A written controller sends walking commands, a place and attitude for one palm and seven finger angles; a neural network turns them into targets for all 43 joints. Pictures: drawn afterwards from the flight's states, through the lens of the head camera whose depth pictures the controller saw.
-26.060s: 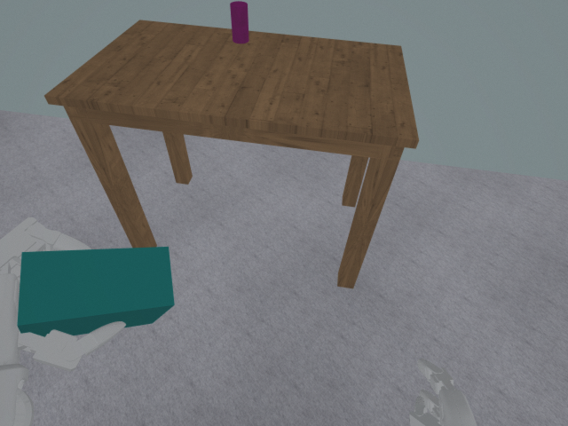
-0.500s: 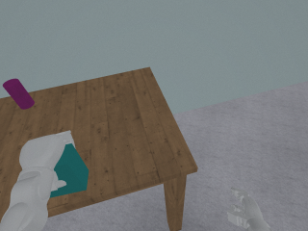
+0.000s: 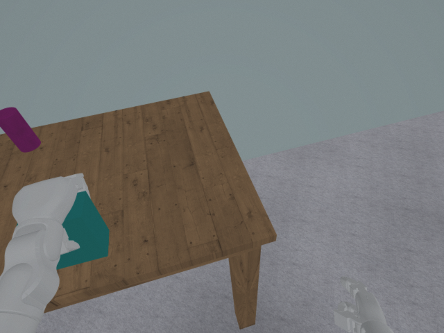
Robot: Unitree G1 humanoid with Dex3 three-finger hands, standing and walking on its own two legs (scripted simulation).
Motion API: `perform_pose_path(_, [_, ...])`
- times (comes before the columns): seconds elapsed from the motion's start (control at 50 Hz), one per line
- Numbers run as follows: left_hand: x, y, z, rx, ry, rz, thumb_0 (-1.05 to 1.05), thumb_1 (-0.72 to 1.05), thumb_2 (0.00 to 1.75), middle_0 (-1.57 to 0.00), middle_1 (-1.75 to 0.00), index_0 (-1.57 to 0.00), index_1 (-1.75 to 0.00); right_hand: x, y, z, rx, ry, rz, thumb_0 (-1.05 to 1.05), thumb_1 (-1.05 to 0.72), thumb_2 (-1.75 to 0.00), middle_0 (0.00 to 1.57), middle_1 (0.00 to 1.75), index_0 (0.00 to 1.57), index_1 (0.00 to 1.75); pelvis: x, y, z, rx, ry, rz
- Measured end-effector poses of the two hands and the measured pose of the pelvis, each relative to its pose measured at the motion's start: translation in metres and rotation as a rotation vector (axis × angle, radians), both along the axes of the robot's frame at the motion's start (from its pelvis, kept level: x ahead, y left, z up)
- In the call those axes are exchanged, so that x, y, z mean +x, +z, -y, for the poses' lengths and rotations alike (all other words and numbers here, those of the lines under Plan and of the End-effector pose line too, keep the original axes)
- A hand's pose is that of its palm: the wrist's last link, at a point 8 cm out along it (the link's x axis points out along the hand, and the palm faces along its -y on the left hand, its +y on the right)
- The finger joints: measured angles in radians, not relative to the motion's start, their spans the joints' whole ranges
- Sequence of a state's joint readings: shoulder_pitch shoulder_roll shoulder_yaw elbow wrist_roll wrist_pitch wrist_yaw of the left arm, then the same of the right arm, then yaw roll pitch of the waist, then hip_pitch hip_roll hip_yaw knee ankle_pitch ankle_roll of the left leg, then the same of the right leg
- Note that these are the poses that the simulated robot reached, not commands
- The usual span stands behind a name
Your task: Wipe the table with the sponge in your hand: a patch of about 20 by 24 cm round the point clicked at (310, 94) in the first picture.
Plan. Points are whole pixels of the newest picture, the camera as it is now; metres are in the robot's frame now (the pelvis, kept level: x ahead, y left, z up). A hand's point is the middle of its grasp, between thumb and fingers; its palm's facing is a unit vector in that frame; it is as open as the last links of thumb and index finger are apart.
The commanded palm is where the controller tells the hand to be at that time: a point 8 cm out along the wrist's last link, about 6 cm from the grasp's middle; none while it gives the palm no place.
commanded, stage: wipe forward along the first lane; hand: left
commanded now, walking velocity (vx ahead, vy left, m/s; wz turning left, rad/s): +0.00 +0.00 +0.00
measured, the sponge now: (73, 238) +0.26 +0.33 +0.03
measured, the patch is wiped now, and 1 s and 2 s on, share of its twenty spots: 0.10 0.30 0.50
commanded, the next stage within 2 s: slide across to the middle lane in 1.34 s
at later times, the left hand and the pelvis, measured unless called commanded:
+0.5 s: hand (71, 194) +0.32 +0.34 +0.09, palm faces -0.06 +0.00 -1.00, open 10.3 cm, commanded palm +0.30 +0.34 +0.11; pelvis +0.00 +0.01 +0.00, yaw +1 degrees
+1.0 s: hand (73, 172) +0.37 +0.36 +0.09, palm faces -0.08 -0.01 -1.00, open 10.3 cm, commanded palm +0.35 +0.36 +0.12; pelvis +0.01 +0.02 -0.01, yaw +1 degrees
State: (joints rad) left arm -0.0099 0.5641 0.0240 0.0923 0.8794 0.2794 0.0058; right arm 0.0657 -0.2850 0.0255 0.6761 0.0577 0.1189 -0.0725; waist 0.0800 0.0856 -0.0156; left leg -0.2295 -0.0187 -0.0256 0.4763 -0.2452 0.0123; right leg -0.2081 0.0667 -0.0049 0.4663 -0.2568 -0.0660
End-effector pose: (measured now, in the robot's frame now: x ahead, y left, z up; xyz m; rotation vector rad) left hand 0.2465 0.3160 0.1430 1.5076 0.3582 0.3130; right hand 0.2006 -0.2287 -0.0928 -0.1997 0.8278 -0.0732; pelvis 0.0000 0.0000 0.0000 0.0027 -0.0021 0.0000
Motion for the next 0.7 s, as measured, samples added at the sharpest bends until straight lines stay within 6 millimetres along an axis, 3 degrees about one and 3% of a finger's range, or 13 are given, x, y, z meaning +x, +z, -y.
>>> perform_pose_path(0.34, [0.032, -0.002, -0.012, 0.020, -0.030, -0.024, 0.00, -0.56, 1.09, -0.71, -1.35, -0.73, -1.36, -0.032, -0.020, 0.013, -0.011, -0.044, -0.101, 0.01, -0.91, -0.90, 0.20, 0.30, 0.20, 0.30, 0.002, -0.003, -0.002, -0.004, 0.009, -0.054])
perform_pose_path(0.7, [0.084, -0.001, -0.025, 0.034, -0.036, -0.068, 0.00, -0.57, 1.09, -0.72, -1.35, -0.74, -1.36, -0.047, -0.022, 0.009, -0.021, -0.067, -0.151, 0.01, -0.91, -0.90, 0.20, 0.30, 0.20, 0.30, 0.002, -0.005, -0.009, -0.012, 0.015, -0.096])
